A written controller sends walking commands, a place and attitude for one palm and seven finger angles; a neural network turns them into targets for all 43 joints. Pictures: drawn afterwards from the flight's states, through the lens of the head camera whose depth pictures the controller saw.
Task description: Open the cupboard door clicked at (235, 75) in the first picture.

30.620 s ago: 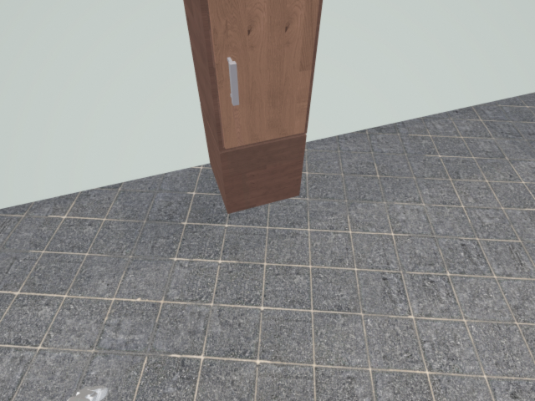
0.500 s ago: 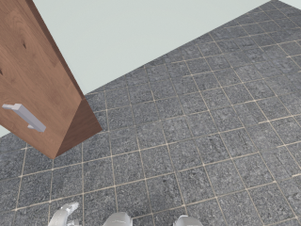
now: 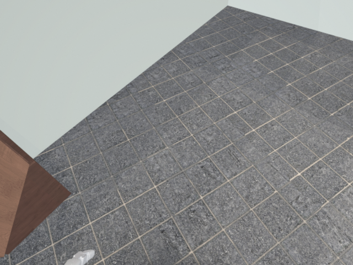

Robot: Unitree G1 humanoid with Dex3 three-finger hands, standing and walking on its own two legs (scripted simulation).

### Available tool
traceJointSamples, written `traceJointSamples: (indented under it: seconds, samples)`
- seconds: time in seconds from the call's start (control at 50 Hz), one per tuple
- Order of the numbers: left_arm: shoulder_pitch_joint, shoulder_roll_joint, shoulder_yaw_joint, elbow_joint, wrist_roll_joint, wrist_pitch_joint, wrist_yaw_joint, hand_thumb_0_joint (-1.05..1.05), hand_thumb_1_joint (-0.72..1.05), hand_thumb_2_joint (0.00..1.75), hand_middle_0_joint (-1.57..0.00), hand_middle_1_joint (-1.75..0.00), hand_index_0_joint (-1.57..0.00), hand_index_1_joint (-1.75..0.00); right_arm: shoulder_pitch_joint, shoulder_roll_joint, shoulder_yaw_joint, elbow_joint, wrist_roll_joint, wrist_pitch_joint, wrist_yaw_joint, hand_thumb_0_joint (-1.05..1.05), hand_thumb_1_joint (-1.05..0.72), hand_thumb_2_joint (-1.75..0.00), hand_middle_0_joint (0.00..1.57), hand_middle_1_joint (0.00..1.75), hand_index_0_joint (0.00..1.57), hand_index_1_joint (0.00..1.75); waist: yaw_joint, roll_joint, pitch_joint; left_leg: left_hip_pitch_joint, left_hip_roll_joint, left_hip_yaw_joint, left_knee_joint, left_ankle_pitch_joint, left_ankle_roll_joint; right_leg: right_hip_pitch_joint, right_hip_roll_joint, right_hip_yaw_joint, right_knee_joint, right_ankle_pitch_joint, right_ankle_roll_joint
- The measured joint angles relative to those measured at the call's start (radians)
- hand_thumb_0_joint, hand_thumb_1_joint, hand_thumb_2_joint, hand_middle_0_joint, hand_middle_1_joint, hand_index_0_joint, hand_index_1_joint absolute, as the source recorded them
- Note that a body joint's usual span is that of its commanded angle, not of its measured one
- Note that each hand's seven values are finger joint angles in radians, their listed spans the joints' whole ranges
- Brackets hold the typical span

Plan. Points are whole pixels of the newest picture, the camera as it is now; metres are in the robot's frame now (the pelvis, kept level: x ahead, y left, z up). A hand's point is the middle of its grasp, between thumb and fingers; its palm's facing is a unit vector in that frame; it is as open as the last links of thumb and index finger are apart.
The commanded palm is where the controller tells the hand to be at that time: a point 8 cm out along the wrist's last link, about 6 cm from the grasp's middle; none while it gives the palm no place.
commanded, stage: walk to a spot facing it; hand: left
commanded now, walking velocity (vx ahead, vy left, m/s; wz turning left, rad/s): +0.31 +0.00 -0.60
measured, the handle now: out of the picture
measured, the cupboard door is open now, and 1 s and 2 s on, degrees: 46 46 46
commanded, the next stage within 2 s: turn to face it in 1.32 s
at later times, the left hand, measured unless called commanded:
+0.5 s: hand (115, 224) +0.23 +0.19 -0.16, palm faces -0.22 -0.96 -0.18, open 7.4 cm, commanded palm none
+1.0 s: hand (182, 145) +0.50 +0.01 -0.15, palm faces -0.40 -0.89 -0.19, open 7.1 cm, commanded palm none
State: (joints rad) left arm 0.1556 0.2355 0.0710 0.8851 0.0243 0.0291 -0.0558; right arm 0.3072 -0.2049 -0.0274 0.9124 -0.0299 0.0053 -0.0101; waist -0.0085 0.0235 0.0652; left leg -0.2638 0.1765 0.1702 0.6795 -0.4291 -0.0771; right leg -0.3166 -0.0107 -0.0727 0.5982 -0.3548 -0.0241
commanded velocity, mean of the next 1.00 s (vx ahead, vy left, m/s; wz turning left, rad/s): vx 0.36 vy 0.00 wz -0.34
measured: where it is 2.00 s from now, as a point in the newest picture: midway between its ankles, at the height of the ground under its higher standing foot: (237, 181)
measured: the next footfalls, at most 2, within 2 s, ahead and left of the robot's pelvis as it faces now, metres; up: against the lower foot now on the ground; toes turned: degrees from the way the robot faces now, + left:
left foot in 0.36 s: +0.24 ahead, +0.11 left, +0.00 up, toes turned -9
right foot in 0.76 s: +0.32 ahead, -0.21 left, +0.00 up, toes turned -29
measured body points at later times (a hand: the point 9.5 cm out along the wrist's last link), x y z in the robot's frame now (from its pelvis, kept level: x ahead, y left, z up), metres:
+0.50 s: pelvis +0.16 +0.00 +0.01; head +0.21 +0.01 +0.46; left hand +0.25 +0.24 -0.15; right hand +0.19 -0.26 -0.11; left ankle +0.20 +0.11 -0.72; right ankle +0.06 -0.10 -0.63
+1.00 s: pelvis +0.35 -0.13 +0.02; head +0.38 -0.14 +0.47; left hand +0.52 +0.06 -0.13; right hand +0.26 -0.35 -0.13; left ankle +0.46 -0.02 -0.68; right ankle +0.28 -0.19 -0.72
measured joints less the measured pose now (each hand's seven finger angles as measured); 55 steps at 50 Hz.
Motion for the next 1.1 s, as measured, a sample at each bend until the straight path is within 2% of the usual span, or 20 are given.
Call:
traceJointSamples:
  seconds: [0.02,0.06,0.12,0.24,0.34,0.36,0.38,0.42,0.46,0.5,0.56,0.62,0.72,0.74,0.76,0.82,0.86,0.92,0.98,1.1]
  samples:
    - [0.001,-0.006,0.0,0.008,-0.002,-0.012,0.008,0.0,0.91,0.9,-0.2,-0.3,-0.19,-0.3,-0.011,-0.009,-0.005,0.01,0.004,0.013,0.002,0.01,-0.9,-0.9,0.21,0.3,0.2,0.3,0.001,0.01,0.007,-0.039,-0.005,-0.036,0.117,-0.071,0.005,-0.009,0.01,0.005,0.031,0.016,-0.015]
    - [0.016,-0.022,-0.004,0.018,-0.005,-0.025,0.024,0.0,0.91,0.9,-0.2,-0.3,-0.2,-0.3,-0.04,-0.026,-0.016,0.031,0.007,0.032,0.005,0.01,-0.9,-0.9,0.21,0.3,0.2,0.3,0.0,0.027,0.019,-0.121,-0.036,-0.106,0.316,-0.088,0.01,0.011,0.028,0.011,0.04,0.005,-0.027]
    - [0.063,-0.036,-0.006,0.036,-0.003,-0.038,0.04,0.0,0.91,0.9,-0.2,-0.3,-0.2,-0.3,-0.084,-0.034,-0.03,0.034,0.005,0.031,0.012,0.01,-0.9,-0.9,0.2,0.3,0.2,0.3,0.009,0.016,0.019,-0.208,-0.068,-0.125,0.388,-0.008,0.009,0.068,0.041,0.046,-0.041,0.024,-0.027]
    - [0.152,-0.042,-0.008,0.093,0.001,-0.047,0.033,0.0,0.91,0.9,-0.2,-0.3,-0.2,-0.3,-0.158,-0.023,-0.041,-0.016,0.009,0.001,0.025,0.01,-0.91,-0.9,0.2,0.3,0.19,0.3,0.032,-0.027,0.01,-0.253,-0.104,-0.128,0.189,0.116,0.01,0.162,0.052,0.128,-0.16,0.048,-0.026]
    - [0.201,-0.035,0.002,0.126,0.0,-0.04,0.03,0.0,0.91,0.9,-0.2,-0.3,-0.2,-0.3,-0.188,-0.01,-0.029,-0.041,0.012,-0.032,0.022,0.01,-0.9,-0.9,0.2,0.3,0.19,0.3,0.056,-0.054,0.001,-0.158,-0.138,-0.123,-0.054,0.161,0.026,0.212,0.058,0.184,-0.129,-0.025,-0.007]
    - [0.215,-0.037,0.004,0.127,-0.002,-0.038,0.029,0.0,0.91,0.9,-0.2,-0.3,-0.2,-0.3,-0.186,-0.014,-0.023,-0.049,0.009,-0.046,0.019,0.01,-0.9,-0.9,0.2,0.3,0.19,0.3,0.058,-0.047,-0.008,-0.122,-0.135,-0.129,-0.12,0.157,0.042,0.196,0.07,0.193,-0.077,-0.058,-0.007]
    - [0.216,-0.035,0.006,0.132,-0.006,-0.034,0.028,0.0,0.91,0.9,-0.2,-0.3,-0.2,-0.3,-0.187,-0.014,-0.019,-0.052,0.0,-0.062,0.013,0.01,-0.9,-0.9,0.2,0.3,0.2,0.3,0.055,-0.046,-0.01,-0.124,-0.129,-0.123,-0.11,0.205,0.059,0.153,0.073,0.18,0.045,-0.108,-0.009]
    - [0.192,-0.02,0.01,0.144,-0.004,-0.024,0.024,0.01,0.91,0.9,-0.2,-0.3,-0.2,-0.3,-0.178,0.0,-0.007,-0.054,-0.009,-0.077,0.004,0.01,-0.9,-0.9,0.2,0.3,0.2,0.3,0.051,-0.062,-0.001,-0.113,-0.121,-0.091,-0.056,0.175,0.079,0.041,0.062,0.144,0.342,-0.147,-0.012]
    - [0.154,-0.005,0.016,0.144,0.003,-0.02,0.018,0.01,0.91,0.9,-0.2,-0.3,-0.2,-0.3,-0.142,0.017,0.001,-0.046,-0.012,-0.082,0.0,0.01,-0.9,-0.9,0.2,0.3,0.2,0.3,0.042,-0.073,0.0,-0.072,-0.114,-0.07,-0.08,0.148,0.08,-0.07,0.036,0.098,0.548,-0.09,-0.008]
    - [0.108,0.004,0.021,0.124,0.007,-0.019,0.01,0.01,0.91,0.9,-0.2,-0.3,-0.19,-0.3,-0.099,0.029,0.006,-0.02,-0.011,-0.085,-0.005,0.0,-0.9,-0.9,0.2,0.3,0.2,0.3,0.038,-0.075,0.001,-0.019,-0.107,-0.052,-0.145,0.157,0.068,-0.158,0.001,0.064,0.613,-0.017,0.004]
    - [0.043,0.004,0.018,0.084,0.008,-0.019,0.0,0.01,0.91,0.9,-0.2,-0.3,-0.19,-0.3,-0.033,0.034,0.009,0.035,-0.008,-0.081,-0.006,0.0,-0.9,-0.9,0.2,0.3,0.2,0.3,0.033,-0.06,0.0,0.06,-0.092,-0.02,-0.238,0.167,0.063,-0.236,-0.043,0.031,0.512,0.054,0.018]
    - [-0.018,0.001,0.009,0.056,0.008,-0.02,-0.005,0.01,0.91,0.9,-0.19,-0.3,-0.19,-0.3,0.03,0.029,0.005,0.08,-0.009,-0.072,-0.002,0.01,-0.9,-0.9,0.2,0.3,0.2,0.3,0.008,-0.039,0.004,0.128,-0.079,0.013,-0.288,0.152,0.048,-0.249,-0.066,0.007,0.312,0.099,0.019]
    - [-0.108,0.006,0.001,0.035,0.009,-0.027,-0.006,0.0,0.91,0.9,-0.19,-0.3,-0.19,-0.3,0.127,0.011,-0.002,0.138,-0.01,-0.05,0.003,0.01,-0.9,-0.9,0.2,0.3,0.2,0.3,-0.046,-0.015,0.019,0.209,-0.046,0.054,-0.249,0.055,0.001,-0.162,-0.047,-0.033,0.063,0.126,-0.008]
    - [-0.119,0.011,-0.003,0.028,0.009,-0.039,-0.005,0.0,0.91,0.9,-0.19,-0.3,-0.19,-0.3,0.151,0.011,-0.001,0.149,-0.006,-0.046,0.005,0.01,-0.9,-0.9,0.2,0.3,0.2,0.3,-0.052,-0.018,0.018,0.202,-0.036,0.053,-0.186,0.017,-0.003,-0.117,-0.04,-0.037,0.014,0.118,-0.026]
    - [-0.127,0.014,-0.002,0.022,0.01,-0.057,0.0,0.0,0.91,0.9,-0.19,-0.3,-0.19,-0.3,0.166,0.013,0.0,0.163,0.002,-0.038,0.008,0.01,-0.9,-0.9,0.2,0.3,0.2,0.3,-0.051,-0.028,0.015,0.16,-0.029,0.044,-0.056,-0.011,0.008,-0.102,-0.041,-0.026,0.012,0.103,-0.042]
    - [-0.123,-0.014,-0.008,0.026,-0.008,-0.083,0.026,0.0,0.91,0.9,-0.2,-0.3,-0.19,-0.3,0.12,-0.002,-0.009,0.196,0.011,-0.008,0.008,0.01,-0.9,-0.9,0.2,0.3,0.19,0.3,-0.055,-0.002,0.047,-0.021,-0.041,-0.074,0.38,-0.05,0.034,-0.062,-0.012,-0.033,0.06,0.066,-0.036]
    - [-0.089,-0.032,-0.015,0.042,-0.01,-0.081,0.04,0.0,0.91,0.9,-0.2,-0.3,-0.19,-0.3,0.077,-0.002,-0.016,0.191,0.008,-0.005,0.006,0.01,-0.91,-0.9,0.2,0.3,0.19,0.3,-0.058,-0.002,0.045,-0.116,-0.043,-0.092,0.457,-0.006,0.035,-0.003,0.003,-0.03,0.001,0.077,-0.026]
    - [-0.025,-0.055,-0.024,0.088,-0.006,-0.074,0.044,0.0,0.91,0.9,-0.2,-0.3,-0.19,-0.3,0.02,0.011,-0.021,0.154,0.004,-0.012,0.012,0.01,-0.91,-0.9,0.2,0.3,0.19,0.3,-0.059,-0.019,0.02,-0.204,-0.038,-0.085,0.356,0.066,0.031,0.079,0.019,-0.02,-0.102,0.09,-0.033]
    - [0.025,-0.049,0.0,0.119,-0.012,-0.082,0.053,-0.02,0.95,0.9,-0.2,-0.3,-0.2,-0.3,-0.023,0.031,-0.023,0.119,0.002,-0.023,0.022,0.01,-0.91,-0.9,0.2,0.3,0.19,0.3,-0.041,-0.027,-0.002,-0.242,-0.038,-0.083,0.208,0.147,0.03,0.149,0.036,-0.017,-0.176,0.087,-0.032]
    - [0.124,-0.031,-0.005,0.184,-0.007,-0.084,0.044,-0.01,0.94,0.9,-0.2,-0.3,-0.2,-0.3,-0.108,0.043,-0.02,0.084,0.002,-0.047,0.035,0.01,-0.91,-0.9,0.2,0.3,0.19,0.3,0.004,-0.033,-0.016,-0.172,-0.076,-0.061,-0.073,0.228,0.05,0.259,0.043,-0.005,-0.179,-0.009,-0.005]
